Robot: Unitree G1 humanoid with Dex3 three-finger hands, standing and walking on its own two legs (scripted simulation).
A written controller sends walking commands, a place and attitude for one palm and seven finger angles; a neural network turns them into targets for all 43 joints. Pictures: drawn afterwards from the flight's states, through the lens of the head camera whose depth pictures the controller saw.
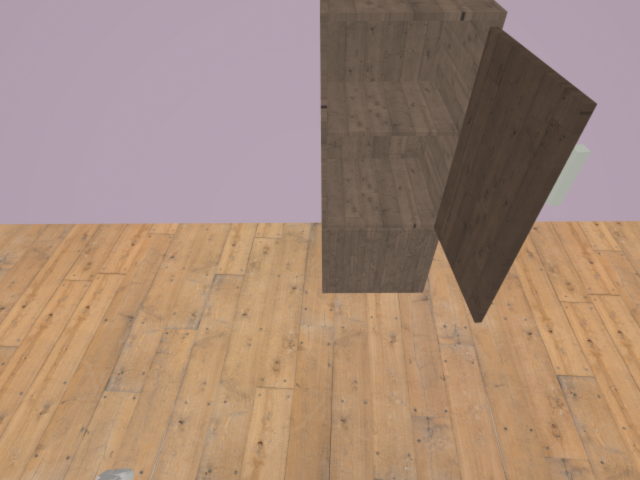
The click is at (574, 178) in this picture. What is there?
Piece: cupboard door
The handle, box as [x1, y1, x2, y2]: [545, 144, 590, 205]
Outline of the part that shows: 582,144 575,145 545,202 548,205 560,204 590,151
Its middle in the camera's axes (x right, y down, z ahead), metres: +0.44 -0.11 +0.73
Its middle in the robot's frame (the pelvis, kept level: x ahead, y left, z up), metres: +0.64 -0.40 +0.04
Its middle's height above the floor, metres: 0.81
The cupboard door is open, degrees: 95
